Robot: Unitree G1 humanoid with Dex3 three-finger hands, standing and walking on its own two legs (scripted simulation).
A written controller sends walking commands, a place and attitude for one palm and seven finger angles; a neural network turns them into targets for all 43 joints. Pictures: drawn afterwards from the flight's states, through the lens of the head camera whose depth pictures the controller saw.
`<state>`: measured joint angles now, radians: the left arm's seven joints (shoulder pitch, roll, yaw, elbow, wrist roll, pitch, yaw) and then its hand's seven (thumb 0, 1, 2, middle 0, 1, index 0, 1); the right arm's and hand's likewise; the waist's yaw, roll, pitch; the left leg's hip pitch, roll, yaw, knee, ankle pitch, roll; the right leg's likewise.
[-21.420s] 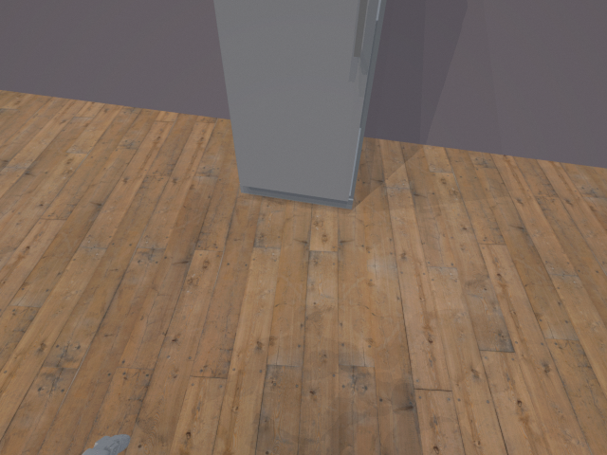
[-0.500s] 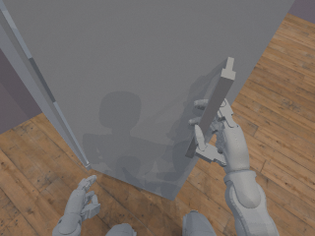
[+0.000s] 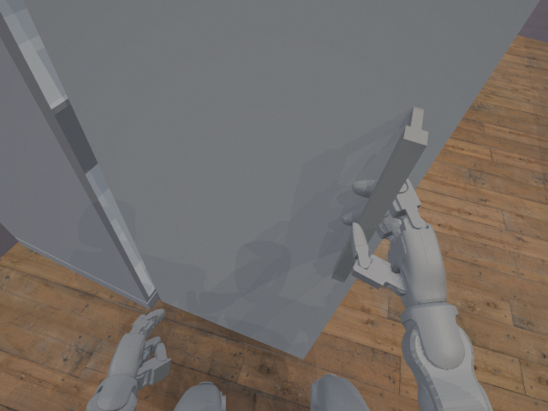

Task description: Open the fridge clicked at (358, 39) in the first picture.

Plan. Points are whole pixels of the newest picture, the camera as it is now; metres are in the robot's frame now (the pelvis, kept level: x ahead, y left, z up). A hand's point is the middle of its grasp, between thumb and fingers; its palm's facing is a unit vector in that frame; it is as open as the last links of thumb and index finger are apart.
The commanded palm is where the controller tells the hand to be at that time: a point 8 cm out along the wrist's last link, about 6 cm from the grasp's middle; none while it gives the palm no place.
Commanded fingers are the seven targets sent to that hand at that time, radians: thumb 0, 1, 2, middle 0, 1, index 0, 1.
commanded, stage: stop walking and hold the door back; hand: right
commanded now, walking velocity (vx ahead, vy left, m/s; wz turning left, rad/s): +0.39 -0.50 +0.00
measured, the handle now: (369, 211) +0.33 -0.09 +0.15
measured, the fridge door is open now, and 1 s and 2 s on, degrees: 86 81 78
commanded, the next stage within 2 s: loosen the grip on the handle in 1.72 s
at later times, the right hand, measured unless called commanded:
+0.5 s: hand (350, 263) +0.25 -0.05 +0.16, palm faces +0.10 +0.97 -0.24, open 6.9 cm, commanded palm +0.26 -0.13 +0.13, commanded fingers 0.00 -0.90 -0.90 0.45 1.40 0.45 1.40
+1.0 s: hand (370, 221) +0.31 -0.08 +0.16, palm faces -0.01 +0.98 -0.19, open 6.8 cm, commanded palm +0.33 -0.16 +0.13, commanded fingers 0.00 -0.90 -0.90 0.45 1.40 0.45 1.40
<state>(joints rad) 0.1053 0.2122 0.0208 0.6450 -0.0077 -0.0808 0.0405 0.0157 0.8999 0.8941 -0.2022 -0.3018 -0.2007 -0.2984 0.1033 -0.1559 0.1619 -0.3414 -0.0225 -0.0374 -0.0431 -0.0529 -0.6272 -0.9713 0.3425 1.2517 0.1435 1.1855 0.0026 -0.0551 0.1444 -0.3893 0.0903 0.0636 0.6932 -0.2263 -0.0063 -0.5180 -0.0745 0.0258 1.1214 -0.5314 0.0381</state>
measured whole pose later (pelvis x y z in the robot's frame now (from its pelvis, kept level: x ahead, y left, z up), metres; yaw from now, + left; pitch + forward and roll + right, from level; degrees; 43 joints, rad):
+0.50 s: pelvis -0.15 +0.10 +0.01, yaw -10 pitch -3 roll -2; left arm 0.30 0.21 -0.02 0.76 -0.03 0.04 0.09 0.01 0.90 0.89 -0.20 -0.30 -0.20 -0.30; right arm -0.75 -0.16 0.05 0.81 0.05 -0.06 -0.03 -0.02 -0.58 -1.00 0.31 1.20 0.25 1.25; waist -0.01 -0.03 0.03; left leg -0.29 0.06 0.04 0.64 -0.36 -0.01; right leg -0.32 -0.04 -0.08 0.72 -0.40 -0.03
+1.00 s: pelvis -0.15 +0.04 +0.01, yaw -2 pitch -2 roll -2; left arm 0.30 0.29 0.03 0.79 -0.04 -0.08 0.10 0.01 0.91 0.89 -0.20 -0.30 -0.19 -0.30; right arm -0.95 -0.26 -0.09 1.10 0.03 -0.15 0.02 0.00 -0.59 -0.94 0.28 1.23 0.29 1.24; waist 0.06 0.01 0.09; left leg -0.39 0.06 -0.03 0.80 -0.42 -0.04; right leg -0.27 -0.09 -0.17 0.61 -0.28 0.03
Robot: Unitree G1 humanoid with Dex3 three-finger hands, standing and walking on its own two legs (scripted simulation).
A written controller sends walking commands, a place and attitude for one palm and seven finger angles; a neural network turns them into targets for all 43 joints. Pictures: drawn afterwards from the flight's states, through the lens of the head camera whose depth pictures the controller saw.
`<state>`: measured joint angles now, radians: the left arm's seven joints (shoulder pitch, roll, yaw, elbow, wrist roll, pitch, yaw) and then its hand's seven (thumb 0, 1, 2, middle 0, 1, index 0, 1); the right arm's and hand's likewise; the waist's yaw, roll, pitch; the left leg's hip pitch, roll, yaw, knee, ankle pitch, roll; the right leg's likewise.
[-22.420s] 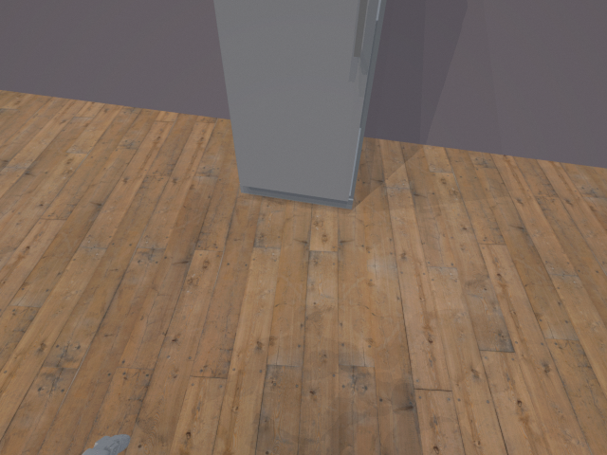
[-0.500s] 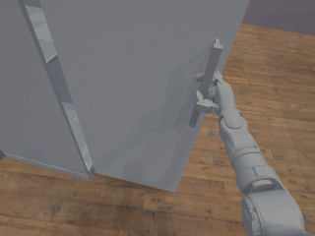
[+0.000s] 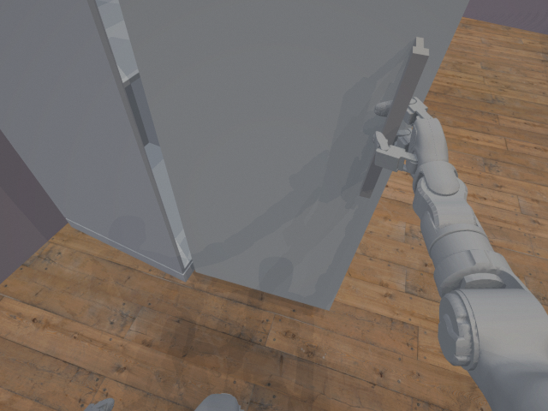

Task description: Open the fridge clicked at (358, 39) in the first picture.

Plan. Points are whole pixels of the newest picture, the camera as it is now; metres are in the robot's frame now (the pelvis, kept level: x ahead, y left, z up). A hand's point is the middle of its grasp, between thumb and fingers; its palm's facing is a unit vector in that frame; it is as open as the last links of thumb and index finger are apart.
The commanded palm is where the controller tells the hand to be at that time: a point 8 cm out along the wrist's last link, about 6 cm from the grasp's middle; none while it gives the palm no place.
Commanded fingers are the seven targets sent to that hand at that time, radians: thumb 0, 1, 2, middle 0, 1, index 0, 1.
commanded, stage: stop walking and hold the door back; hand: right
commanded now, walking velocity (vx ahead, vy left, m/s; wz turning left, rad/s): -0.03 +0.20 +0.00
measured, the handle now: (388, 129) +0.53 -0.11 +0.14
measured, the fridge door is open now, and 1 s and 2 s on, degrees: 81 78 77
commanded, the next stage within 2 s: loosen the grip on the handle in 0.72 s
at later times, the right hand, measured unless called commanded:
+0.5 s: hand (388, 133) +0.51 -0.11 +0.15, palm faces -0.10 +0.98 -0.16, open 6.7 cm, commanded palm +0.48 -0.18 +0.13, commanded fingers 0.00 -0.90 -0.90 0.45 1.40 0.45 1.40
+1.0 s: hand (396, 136) +0.49 -0.12 +0.15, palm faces -0.08 +0.99 -0.10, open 7.7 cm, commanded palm +0.47 -0.16 +0.15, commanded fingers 0.00 0.31 -0.32 0.45 1.40 0.45 1.40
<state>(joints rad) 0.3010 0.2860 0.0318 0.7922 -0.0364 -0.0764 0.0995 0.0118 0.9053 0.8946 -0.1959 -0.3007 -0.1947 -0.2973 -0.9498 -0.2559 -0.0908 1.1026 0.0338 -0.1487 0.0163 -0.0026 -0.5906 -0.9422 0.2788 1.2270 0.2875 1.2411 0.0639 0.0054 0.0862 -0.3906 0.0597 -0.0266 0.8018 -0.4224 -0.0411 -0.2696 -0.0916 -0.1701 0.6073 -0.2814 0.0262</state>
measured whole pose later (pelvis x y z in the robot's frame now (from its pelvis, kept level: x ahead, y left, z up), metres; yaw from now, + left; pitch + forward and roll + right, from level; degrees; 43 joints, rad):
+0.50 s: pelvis +0.03 -0.03 +0.01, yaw +3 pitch +2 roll +1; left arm 0.29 0.28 0.00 0.70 -0.03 -0.04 0.08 0.01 0.90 0.89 -0.20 -0.30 -0.20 -0.30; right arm -0.88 -0.27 -0.15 0.96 0.01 -0.18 0.03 -0.01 -0.61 -0.88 0.27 1.27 0.29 1.20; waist 0.10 -0.02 0.08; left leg -0.31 0.01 -0.01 0.53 -0.25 -0.03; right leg -0.28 -0.05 -0.10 0.58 -0.33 -0.01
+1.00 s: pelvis +0.01 -0.02 +0.01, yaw +1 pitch +5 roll +0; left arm 0.29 0.24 0.00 0.68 0.01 -0.12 0.01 0.01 0.90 0.89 -0.20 -0.30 -0.20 -0.30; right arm -0.96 -0.30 -0.21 1.13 -0.01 -0.15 0.07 -0.02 -0.38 -0.72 0.33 1.29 0.36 1.31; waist 0.12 0.03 -0.03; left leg -0.42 0.03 0.01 0.57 -0.23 -0.01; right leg -0.37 -0.03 -0.08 0.57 -0.27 0.00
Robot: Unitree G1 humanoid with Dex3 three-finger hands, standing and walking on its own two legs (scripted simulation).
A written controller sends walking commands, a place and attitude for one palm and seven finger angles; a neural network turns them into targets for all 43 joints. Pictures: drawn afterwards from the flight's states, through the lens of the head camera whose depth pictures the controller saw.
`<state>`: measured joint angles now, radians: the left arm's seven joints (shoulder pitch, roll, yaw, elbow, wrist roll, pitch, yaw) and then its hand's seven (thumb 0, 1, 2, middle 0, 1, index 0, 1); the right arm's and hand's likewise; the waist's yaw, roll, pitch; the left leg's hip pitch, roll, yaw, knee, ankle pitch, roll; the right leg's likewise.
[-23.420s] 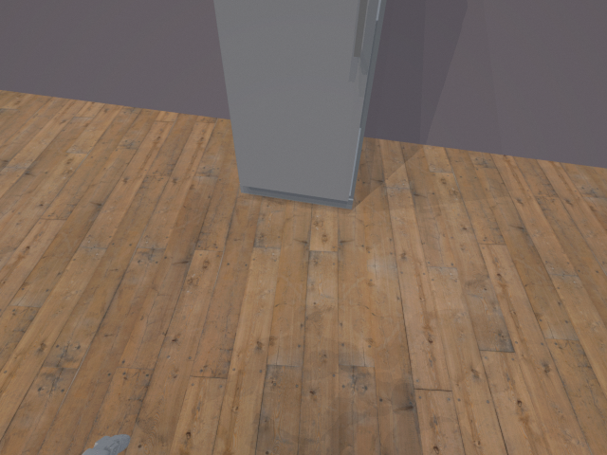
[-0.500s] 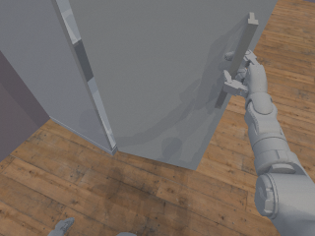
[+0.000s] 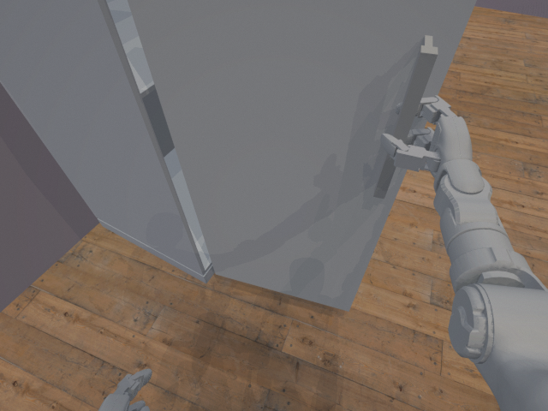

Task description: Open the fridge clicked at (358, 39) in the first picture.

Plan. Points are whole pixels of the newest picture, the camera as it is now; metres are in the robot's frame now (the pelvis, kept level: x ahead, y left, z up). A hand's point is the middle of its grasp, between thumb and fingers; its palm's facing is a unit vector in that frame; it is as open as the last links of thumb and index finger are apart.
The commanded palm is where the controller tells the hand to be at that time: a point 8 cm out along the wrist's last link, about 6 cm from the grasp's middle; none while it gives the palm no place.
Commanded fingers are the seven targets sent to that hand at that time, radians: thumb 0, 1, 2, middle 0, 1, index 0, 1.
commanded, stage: loosen the grip on the handle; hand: right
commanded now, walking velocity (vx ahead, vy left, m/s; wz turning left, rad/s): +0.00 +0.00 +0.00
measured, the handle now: (400, 129) +0.54 -0.11 +0.14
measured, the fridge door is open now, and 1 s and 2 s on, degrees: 78 77 77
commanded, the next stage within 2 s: slip the hand off the handle in 0.40 s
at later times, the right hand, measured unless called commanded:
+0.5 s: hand (398, 155) +0.48 -0.11 +0.13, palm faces -0.09 +0.99 -0.15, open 14.5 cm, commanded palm +0.46 -0.16 +0.14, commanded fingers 0.00 0.55 -0.20 0.25 1.15 0.25 1.15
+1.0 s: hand (450, 167) +0.47 -0.18 +0.13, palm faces -0.08 +0.99 -0.14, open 14.7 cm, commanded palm +0.45 -0.22 +0.14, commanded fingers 0.00 0.55 -0.20 0.25 1.15 0.25 1.15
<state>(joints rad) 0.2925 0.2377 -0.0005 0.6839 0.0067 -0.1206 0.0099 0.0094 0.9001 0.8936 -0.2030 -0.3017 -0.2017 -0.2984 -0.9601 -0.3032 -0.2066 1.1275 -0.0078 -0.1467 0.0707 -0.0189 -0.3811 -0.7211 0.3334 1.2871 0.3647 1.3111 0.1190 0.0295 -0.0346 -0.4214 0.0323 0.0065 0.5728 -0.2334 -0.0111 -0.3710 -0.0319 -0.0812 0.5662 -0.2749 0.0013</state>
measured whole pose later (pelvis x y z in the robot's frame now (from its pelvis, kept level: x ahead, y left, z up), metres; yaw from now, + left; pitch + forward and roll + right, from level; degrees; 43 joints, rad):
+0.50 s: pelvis -0.01 +0.00 -0.01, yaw +1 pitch +8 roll +0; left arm 0.42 0.29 0.01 0.71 -0.01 -0.14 0.01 0.01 0.90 0.89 -0.20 -0.30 -0.20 -0.30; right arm -0.93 -0.35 -0.20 1.12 0.01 -0.29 0.10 -0.01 0.54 -0.20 0.30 1.18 0.28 1.18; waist 0.14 0.01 -0.03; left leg -0.52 0.02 -0.01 0.61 -0.22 -0.01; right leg -0.47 -0.04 -0.09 0.62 -0.28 0.00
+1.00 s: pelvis +0.01 -0.01 -0.01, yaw -1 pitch +8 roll +1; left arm 0.36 0.27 -0.01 0.67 -0.03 -0.08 0.03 0.01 0.90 0.89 -0.20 -0.30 -0.20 -0.30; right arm -0.84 -0.39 -0.20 1.04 0.06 -0.26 0.23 -0.01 0.55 -0.20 0.25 1.15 0.26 1.15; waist 0.08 0.00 -0.06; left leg -0.50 0.04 0.02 0.63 -0.28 -0.03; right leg -0.48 -0.02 -0.06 0.67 -0.34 -0.02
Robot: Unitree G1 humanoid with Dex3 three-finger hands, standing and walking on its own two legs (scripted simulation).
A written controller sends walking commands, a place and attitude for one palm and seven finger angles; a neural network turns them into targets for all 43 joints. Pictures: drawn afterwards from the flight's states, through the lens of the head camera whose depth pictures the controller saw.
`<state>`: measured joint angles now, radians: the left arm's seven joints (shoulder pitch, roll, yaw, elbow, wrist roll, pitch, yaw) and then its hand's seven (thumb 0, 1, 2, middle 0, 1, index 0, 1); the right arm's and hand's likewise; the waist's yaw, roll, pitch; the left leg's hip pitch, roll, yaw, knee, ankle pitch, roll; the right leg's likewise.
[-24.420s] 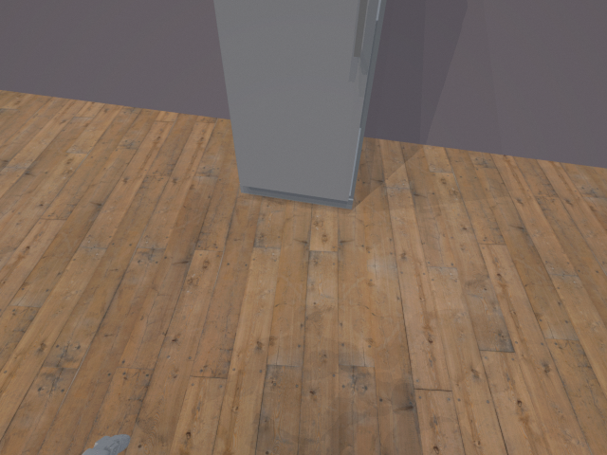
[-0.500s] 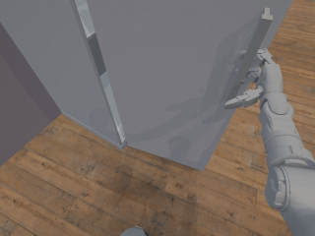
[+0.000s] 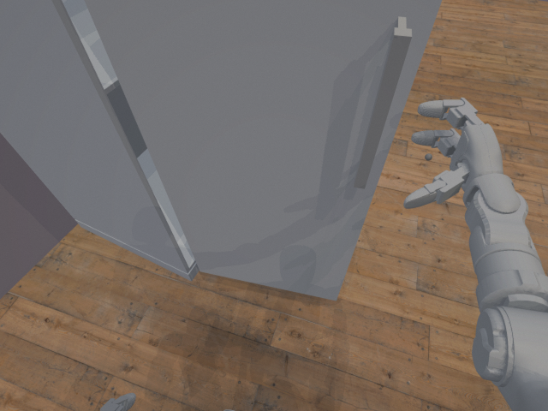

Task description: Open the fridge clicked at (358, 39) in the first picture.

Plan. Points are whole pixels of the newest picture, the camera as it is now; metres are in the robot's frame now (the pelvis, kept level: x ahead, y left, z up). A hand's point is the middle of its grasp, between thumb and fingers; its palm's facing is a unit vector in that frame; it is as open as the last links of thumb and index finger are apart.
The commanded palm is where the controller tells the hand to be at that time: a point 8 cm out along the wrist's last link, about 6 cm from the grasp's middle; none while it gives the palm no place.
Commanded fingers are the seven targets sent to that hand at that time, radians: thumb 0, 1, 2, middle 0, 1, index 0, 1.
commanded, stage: slip the hand off the handle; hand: right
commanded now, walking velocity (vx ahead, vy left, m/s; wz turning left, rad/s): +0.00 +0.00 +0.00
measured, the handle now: (377, 116) +0.53 -0.09 +0.14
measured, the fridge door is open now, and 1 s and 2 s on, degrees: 77 77 77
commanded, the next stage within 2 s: draw the hand back to the body in 0.78 s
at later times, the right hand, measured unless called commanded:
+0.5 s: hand (435, 198) +0.39 -0.16 +0.13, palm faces -0.09 +0.99 -0.14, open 14.7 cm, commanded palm +0.36 -0.20 +0.15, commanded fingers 0.00 0.55 -0.20 0.25 1.15 0.25 1.15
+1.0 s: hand (454, 222) +0.34 -0.17 +0.15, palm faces +0.07 +0.99 +0.10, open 14.7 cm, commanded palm +0.29 -0.20 +0.15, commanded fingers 0.00 0.55 -0.20 0.25 1.15 0.25 1.15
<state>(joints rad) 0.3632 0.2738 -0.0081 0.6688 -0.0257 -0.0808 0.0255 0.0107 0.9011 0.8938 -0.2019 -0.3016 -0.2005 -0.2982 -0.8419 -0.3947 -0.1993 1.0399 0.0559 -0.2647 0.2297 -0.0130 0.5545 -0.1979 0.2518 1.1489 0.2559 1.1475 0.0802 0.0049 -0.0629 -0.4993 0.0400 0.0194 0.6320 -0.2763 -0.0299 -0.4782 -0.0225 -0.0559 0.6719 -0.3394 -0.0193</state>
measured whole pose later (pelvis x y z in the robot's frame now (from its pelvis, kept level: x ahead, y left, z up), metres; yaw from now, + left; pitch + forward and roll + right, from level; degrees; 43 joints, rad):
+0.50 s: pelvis +0.00 +0.01 +0.00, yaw +0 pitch +5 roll +1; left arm 0.32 0.26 -0.01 0.60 -0.04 -0.07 0.03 0.01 0.90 0.89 -0.20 -0.30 -0.20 -0.30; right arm -0.43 -0.32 -0.18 0.54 0.12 -0.17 0.25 -0.01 0.55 -0.20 0.25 1.15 0.26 1.15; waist 0.03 -0.02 -0.07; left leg -0.41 0.03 0.02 0.62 -0.29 -0.02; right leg -0.38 -0.03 -0.06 0.65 -0.34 -0.01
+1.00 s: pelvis -0.01 +0.02 +0.01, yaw -2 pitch +0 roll +0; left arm 0.23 0.24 -0.06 0.63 -0.05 -0.14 0.08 0.01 0.90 0.89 -0.20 -0.30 -0.20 -0.30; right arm -0.32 -0.22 -0.19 0.34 0.28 0.01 0.14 -0.01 0.56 -0.20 0.25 1.15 0.26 1.15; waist -0.03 -0.02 -0.04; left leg -0.32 0.03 0.06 0.59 -0.27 0.00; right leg -0.31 -0.03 -0.02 0.61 -0.31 0.01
